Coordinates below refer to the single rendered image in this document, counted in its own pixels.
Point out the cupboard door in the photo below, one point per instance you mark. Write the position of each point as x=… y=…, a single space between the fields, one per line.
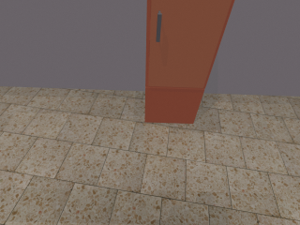
x=189 y=35

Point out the handle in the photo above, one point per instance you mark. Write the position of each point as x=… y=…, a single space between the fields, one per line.
x=159 y=18

